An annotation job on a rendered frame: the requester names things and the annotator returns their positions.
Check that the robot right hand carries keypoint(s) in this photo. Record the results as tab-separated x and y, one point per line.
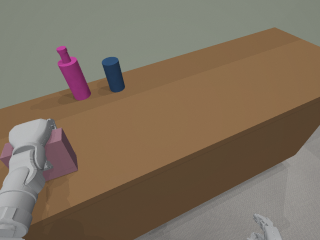
270	232

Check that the robot left forearm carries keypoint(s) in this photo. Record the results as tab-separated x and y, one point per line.
20	189

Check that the sponge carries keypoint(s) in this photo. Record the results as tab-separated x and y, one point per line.
58	151

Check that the table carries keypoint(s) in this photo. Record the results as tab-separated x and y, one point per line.
183	131

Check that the robot left hand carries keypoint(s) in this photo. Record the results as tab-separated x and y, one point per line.
35	131

